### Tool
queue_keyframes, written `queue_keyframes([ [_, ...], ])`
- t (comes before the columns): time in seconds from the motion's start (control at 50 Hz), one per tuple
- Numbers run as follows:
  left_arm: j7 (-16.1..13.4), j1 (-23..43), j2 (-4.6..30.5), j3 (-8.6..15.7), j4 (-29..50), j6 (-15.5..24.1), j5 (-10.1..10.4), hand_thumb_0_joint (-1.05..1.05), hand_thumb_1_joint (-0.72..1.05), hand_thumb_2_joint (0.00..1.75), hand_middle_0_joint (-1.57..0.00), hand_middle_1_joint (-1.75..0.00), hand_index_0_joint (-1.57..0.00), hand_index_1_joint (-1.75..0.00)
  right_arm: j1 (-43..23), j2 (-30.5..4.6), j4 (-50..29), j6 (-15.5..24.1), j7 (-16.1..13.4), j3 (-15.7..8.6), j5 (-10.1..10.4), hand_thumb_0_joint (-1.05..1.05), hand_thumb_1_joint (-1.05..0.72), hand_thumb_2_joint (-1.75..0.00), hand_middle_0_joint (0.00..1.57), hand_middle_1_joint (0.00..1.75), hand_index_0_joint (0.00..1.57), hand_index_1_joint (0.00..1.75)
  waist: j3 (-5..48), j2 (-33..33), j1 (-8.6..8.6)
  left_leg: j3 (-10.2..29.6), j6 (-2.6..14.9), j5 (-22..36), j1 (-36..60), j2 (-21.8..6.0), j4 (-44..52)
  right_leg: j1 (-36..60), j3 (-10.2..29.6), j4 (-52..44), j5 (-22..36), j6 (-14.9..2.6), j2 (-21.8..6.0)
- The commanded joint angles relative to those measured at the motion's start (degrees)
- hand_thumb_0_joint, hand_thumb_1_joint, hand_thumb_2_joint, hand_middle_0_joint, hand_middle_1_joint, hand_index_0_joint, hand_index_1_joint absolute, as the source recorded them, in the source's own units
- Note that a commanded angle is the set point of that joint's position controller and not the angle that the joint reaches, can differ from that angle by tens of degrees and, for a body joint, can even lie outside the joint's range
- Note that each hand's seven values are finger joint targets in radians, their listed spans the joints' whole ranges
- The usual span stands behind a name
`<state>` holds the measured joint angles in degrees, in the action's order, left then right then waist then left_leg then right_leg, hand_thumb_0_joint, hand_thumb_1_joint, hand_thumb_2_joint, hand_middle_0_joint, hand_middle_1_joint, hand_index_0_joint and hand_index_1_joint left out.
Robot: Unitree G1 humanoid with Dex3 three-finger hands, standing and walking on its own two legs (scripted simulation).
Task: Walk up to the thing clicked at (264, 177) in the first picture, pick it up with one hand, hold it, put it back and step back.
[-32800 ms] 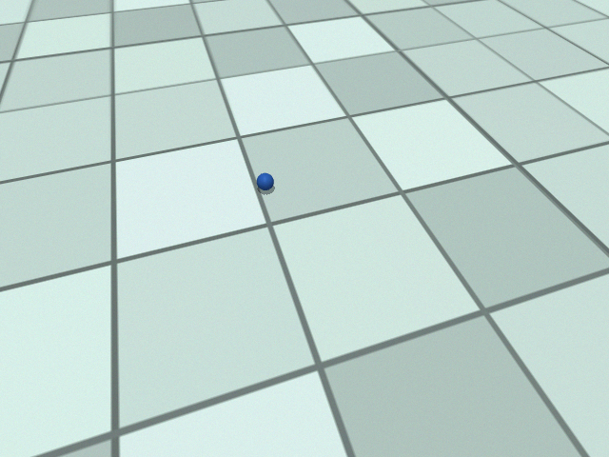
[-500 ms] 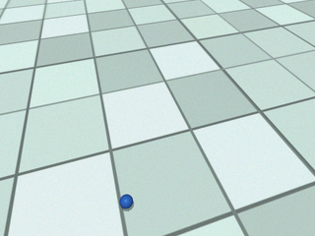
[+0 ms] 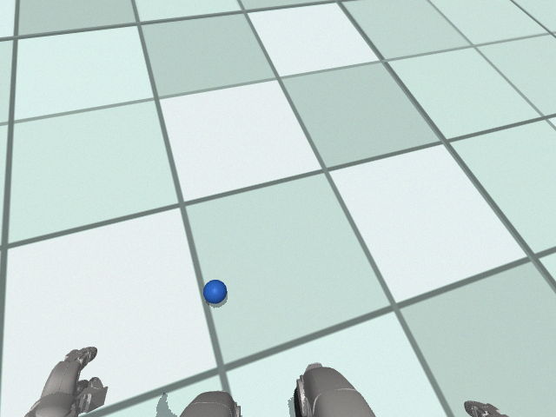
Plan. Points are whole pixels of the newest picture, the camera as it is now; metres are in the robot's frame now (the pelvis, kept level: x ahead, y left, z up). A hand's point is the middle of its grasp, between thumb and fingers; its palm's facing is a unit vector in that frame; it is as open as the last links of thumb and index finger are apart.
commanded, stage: step back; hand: left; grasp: from above
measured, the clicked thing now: (215, 291) +0.48 +0.16 -0.72
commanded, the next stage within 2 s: none
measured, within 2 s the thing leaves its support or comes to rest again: neither
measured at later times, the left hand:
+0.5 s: hand out of the picture -0.02 +0.24 -0.14, palm faces -0.08 -0.92 -0.39, open 7.4 cm
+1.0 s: hand out of the picture -0.16 +0.26 -0.15, palm faces -0.02 -0.93 -0.36, open 7.4 cm
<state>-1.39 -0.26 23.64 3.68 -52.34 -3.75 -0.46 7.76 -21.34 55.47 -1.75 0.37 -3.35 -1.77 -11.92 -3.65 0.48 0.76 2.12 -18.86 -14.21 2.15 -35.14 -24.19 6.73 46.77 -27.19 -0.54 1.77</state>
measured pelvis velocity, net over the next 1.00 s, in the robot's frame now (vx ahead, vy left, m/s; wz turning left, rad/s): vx -0.28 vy -0.01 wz -0.04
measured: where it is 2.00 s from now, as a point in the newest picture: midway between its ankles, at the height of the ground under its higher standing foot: outside the picture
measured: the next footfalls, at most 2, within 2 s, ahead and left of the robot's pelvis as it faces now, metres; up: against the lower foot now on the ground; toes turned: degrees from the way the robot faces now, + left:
right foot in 0.38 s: -0.08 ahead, -0.13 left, +0.00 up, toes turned -3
left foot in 0.74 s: -0.18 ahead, +0.10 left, +0.00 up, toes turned -3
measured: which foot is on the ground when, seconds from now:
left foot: down 0.00-0.42, up 0.44-0.72, down 0.74-1.00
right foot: up 0.00-0.36, down 0.38-0.76, up 0.78-1.00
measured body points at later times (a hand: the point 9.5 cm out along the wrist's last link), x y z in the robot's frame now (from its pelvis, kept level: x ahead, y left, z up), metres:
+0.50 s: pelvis -0.12 -0.02 +0.00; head -0.08 -0.03 +0.45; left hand -0.01 +0.29 -0.11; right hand -0.04 -0.34 -0.12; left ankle -0.06 +0.10 -0.68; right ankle -0.12 -0.13 -0.73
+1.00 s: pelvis -0.28 -0.01 +0.00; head -0.22 +0.01 +0.45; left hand -0.16 +0.30 -0.12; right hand -0.18 -0.32 -0.10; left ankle -0.22 +0.10 -0.73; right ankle -0.32 -0.16 -0.65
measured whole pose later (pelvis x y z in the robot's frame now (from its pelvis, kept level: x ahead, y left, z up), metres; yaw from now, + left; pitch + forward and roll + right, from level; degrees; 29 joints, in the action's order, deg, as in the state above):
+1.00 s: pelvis -0.28 -0.01 +0.00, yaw -2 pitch -2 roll -1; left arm -0.5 -8.8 22.9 5.3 -46.4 -4.3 -0.8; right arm 8.9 -20.3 48.1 -0.8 -0.9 -2.1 -1.7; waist -10.1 -2.1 -0.7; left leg 1.0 1.3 -13.0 -17.8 -1.1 -33.2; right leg -23.3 8.1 64.9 -29.6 1.4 5.6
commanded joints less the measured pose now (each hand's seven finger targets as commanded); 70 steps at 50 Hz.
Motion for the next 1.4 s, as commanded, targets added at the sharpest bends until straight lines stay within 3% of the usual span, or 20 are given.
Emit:
queue_keyframes([
  [0.0, -1.1, -4.9, 8.8, 1.9, 3.1, 0.5, 0.7, 0.00, 0.90, 0.90, -0.20, -0.30, -0.20, -0.30, -4.7, -14.6, -6.3, 1.9, -2.0, -3.3, -0.1, 0.00, -0.90, -0.90, 0.20, 0.30, 0.20, 0.30, 14.1, 10.3, -2.04, 12.4, 7.97, 40.9, 8.8, -15.2, 10.8, -5.7, 7.3, 23.1, -2.2, -0.66, 5.2],
  [0.16, -0.2, -4.7, 8.4, 3.1, 7.4, 1.2, -0.4, 0.00, 0.90, 0.90, -0.20, -0.30, -0.20, -0.30, 3.8, -14.4, -7.7, 1.8, -2.9, -3.5, 0.7, 0.00, -0.90, -0.90, 0.20, 0.30, 0.20, 0.30, 14.4, 10.8, 2.38, 12.9, 11.52, 43.0, 17.0, -17.2, 7.1, -4.9, 2.5, 12.0, -3.1, 2.37, 2.9],
  [0.32, 1.1, -14.1, 7.8, 4.0, 5.0, 1.6, -1.0, 0.00, 0.90, 0.90, -0.20, -0.30, -0.20, -0.30, -1.8, -16.2, -10.8, 1.1, -2.0, -3.7, 0.4, 0.00, -0.90, -0.90, 0.20, 0.30, 0.20, 0.30, 17.0, 12.1, -1.38, 12.9, 8.77, 19.6, 3.0, -17.7, 8.1, 11.7, -4.5, -12.2, 5.4, -0.64, -0.8],
  [0.36, 1.0, -17.4, 9.3, 4.8, 4.2, 2.4, -1.8, 0.00, 0.90, 0.90, -0.20, -0.30, -0.20, -0.30, -2.7, -14.0, -10.6, 0.6, -1.8, -2.8, 1.2, 0.00, -0.90, -0.90, 0.20, 0.30, 0.20, 0.30, 16.8, 6.5, -2.99, 9.4, 3.43, 10.0, -6.0, -12.9, 2.6, 18.7, 1.0, -23.6, 11.6, -2.76, -4.2],
  [0.38, 1.1, -15.3, 13.5, 5.7, 5.8, 2.9, -2.2, 0.00, 0.90, 0.90, -0.20, -0.30, -0.20, -0.30, -1.4, -11.3, -11.2, 0.5, -1.6, -2.0, 1.5, 0.00, -0.90, -0.90, 0.20, 0.30, 0.20, 0.30, 14.2, -6.3, -1.67, 4.4, -0.79, -4.6, -15.6, -3.2, -7.7, 19.4, 17.5, -27.7, 12.3, -6.64, -14.4],
  [0.4, 1.2, -10.4, 18.8, 6.5, 8.2, 2.7, -1.9, 0.00, 0.90, 0.90, -0.20, -0.30, -0.20, -0.30, -4.0, -11.2, -11.1, 0.1, -2.4, -2.6, 1.4, 0.00, -0.90, -0.90, 0.20, 0.30, 0.20, 0.30, 10.5, -13.7, -3.77, 3.3, -2.59, -17.7, -12.8, 3.9, -22.7, 4.8, 25.8, -31.6, 15.1, -16.94, -24.6],
  [0.48, 0.2, -0.8, 11.3, 4.7, 11.7, 3.0, -1.4, 0.00, 0.90, 0.90, -0.20, -0.30, -0.20, -0.30, 3.9, -12.2, -7.4, 0.3, -2.2, -2.3, 2.2, 0.00, -0.90, -0.90, 0.20, 0.30, 0.20, 0.30, 8.6, -3.6, 1.74, 7.8, -3.17, -7.2, -10.4, 5.7, -34.7, 4.0, 6.9, -25.4, 28.8, -11.02, -14.0],
  [0.62, -0.2, -9.3, 10.7, 4.5, 12.1, 2.2, -1.8, 0.00, 0.90, 0.90, -0.20, -0.30, -0.20, -0.30, 2.9, -11.0, -9.6, 1.0, -2.2, -1.6, 1.3, 0.00, -0.90, -0.90, 0.20, 0.30, 0.20, 0.30, 13.6, -6.9, -3.75, 2.8, -3.54, -11.7, -11.0, 1.3, -11.3, 22.0, 7.2, -19.4, 36.2, -11.97, -16.0],
  [0.7, 0.5, -6.3, 11.5, 3.7, 13.2, 1.0, -0.7, 0.00, 0.90, 0.90, -0.20, -0.30, -0.20, -0.30, 10.3, -10.9, -6.5, 1.6, -1.9, -2.6, 0.5, 0.00, -0.90, -0.90, 0.20, 0.30, 0.20, 0.30, 16.2, -4.0, 0.75, -0.6, -0.96, 6.7, 2.6, -0.6, 12.5, 15.8, 4.4, -14.6, 29.6, -7.10, -13.4],
  [0.72, 0.7, -8.0, 9.5, 3.2, 13.6, 0.8, -0.7, 0.00, 0.90, 0.90, -0.20, -0.30, -0.20, -0.30, 8.8, -13.5, -7.2, 1.8, -1.8, -3.4, -0.1, 0.00, -0.90, -0.90, 0.20, 0.30, 0.20, 0.30, 15.5, 2.6, -0.22, 8.8, 1.36, 6.9, 6.4, -6.8, 14.1, 7.8, 2.2, -11.3, 19.4, -3.94, -9.3],
  [0.76, -0.3, -1.5, 10.2, 4.4, 14.6, 1.2, -1.1, 0.00, 0.90, 0.90, -0.20, -0.30, -0.20, -0.30, 4.9, -22.8, -9.7, 1.7, -1.2, -5.2, -0.6, 0.00, -0.90, -0.90, 0.20, 0.30, 0.20, 0.30, 11.2, 17.8, 3.69, 31.5, 15.46, 20.1, -4.1, -26.5, 18.4, -0.5, -0.7, 11.9, -10.7, 0.70, 2.3],
  [0.82, -0.3, -6.9, 8.5, 4.3, 11.1, 0.8, 0.3, 0.00, 0.90, 0.90, -0.20, -0.30, -0.20, -0.30, -1.3, -15.7, -10.2, 2.4, -2.1, -2.9, -0.6, 0.00, -0.90, -0.90, 0.20, 0.30, 0.20, 0.30, 11.5, 8.5, -2.17, 14.8, 9.54, 33.0, 0.1, -16.5, 11.7, -3.4, 5.7, 26.3, -3.2, -0.73, 5.2],
  [0.94, 0.2, -8.1, 8.5, 4.2, 11.0, 1.2, -0.8, 0.00, 0.90, 0.90, -0.20, -0.30, -0.20, -0.30, 3.1, -14.6, -11.1, 2.0, -2.6, -3.7, 0.0, 0.00, -0.90, -0.90, 0.20, 0.30, 0.20, 0.30, 13.1, 11.1, 1.31, 12.6, 12.73, 33.4, 10.3, -16.7, 8.1, -4.9, 1.8, 16.7, -3.5, 2.98, 3.0],
  [1.04, 0.9, -12.4, 7.9, 3.8, 8.4, 1.8, -0.8, 0.00, 0.90, 0.90, -0.20, -0.30, -0.20, -0.30, 0.3, -16.1, -12.9, 1.0, -1.9, -3.9, -0.3, 0.00, -0.90, -0.90, 0.20, 0.30, 0.20, 0.30, 16.2, 16.4, 0.30, 12.0, 10.38, 23.5, 6.3, -16.6, 7.6, 5.4, -4.5, -4.7, 0.0, 1.36, -0.4],
  [1.1, 1.0, -18.8, 8.8, 4.4, 5.2, 2.7, -1.6, 0.00, 0.90, 0.90, -0.20, -0.30, -0.20, -0.30, -1.4, -15.2, -13.0, -0.3, -1.6, -3.3, 0.6, 0.00, -0.90, -0.90, 0.20, 0.30, 0.20, 0.30, 18.1, 12.7, -2.87, 8.7, 4.79, 13.6, -3.2, -12.5, 1.1, 17.9, -3.8, -23.2, 12.5, -1.39, -1.8],
  [1.12, 1.1, -18.1, 13.2, 5.5, 6.2, 3.1, -2.4, 0.00, 0.90, 0.90, -0.20, -0.30, -0.20, -0.30, -0.9, -11.7, -14.0, -0.4, -1.4, -2.4, 1.0, 0.00, -0.90, -0.90, 0.20, 0.30, 0.20, 0.30, 15.3, -0.3, -2.39, 6.2, 0.68, -0.2, -15.2, -4.1, -8.0, 19.1, 12.8, -25.5, 9.3, -4.39, -11.2],
  [1.14, 1.1, -13.2, 20.0, 7.0, 8.1, 2.6, -2.2, 0.00, 0.90, 0.90, -0.20, -0.30, -0.20, -0.30, -3.7, -10.7, -14.7, -0.5, -2.6, -2.6, 1.3, 0.00, -0.90, -0.90, 0.20, 0.30, 0.20, 0.30, 12.3, -13.2, -4.55, 4.4, -2.00, -16.0, -15.4, 3.6, -22.0, 5.0, 24.2, -30.6, 11.2, -14.55, -24.0],
  [1.16, 0.9, -9.8, 20.2, 6.8, 10.0, 2.9, -2.1, 0.00, 0.90, 0.90, -0.20, -0.30, -0.20, -0.30, -3.5, -13.0, -14.0, -0.7, -2.9, -3.4, 1.3, 0.00, -0.90, -0.90, 0.20, 0.30, 0.20, 0.30, 8.6, -11.3, -3.67, 9.9, -2.62, -16.6, -13.0, 1.7, -31.2, -3.2, 27.5, -32.1, 10.6, -17.03, -26.8],
  [1.22, 0.0, -1.9, 12.5, 4.9, 11.2, 2.9, -2.1, 0.00, 0.90, 0.90, -0.20, -0.30, -0.20, -0.30, 2.5, -12.5, -10.6, -0.2, -2.5, -2.7, 2.0, 0.00, -0.90, -0.90, 0.20, 0.30, 0.20, 0.30, 8.3, -3.9, 1.27, 8.6, -2.78, -7.2, -12.4, 4.9, -35.1, 0.7, 6.5, -23.2, 23.8, -10.40, -14.9],
  [1.38, -1.0, -9.2, 12.3, 4.4, 11.2, 2.0, -1.8, 0.00, 0.90, 0.90, -0.20, -0.30, -0.20, -0.30, 3.2, -10.9, -10.5, 0.5, -2.1, -2.1, 0.4, 0.00, -0.90, -0.90, 0.20, 0.30, 0.20, 0.30, 13.9, -7.3, -3.66, 1.9, -2.86, -11.7, -10.1, 0.2, -7.6, 19.8, 6.9, -16.9, 36.0, -10.85, -17.5],
])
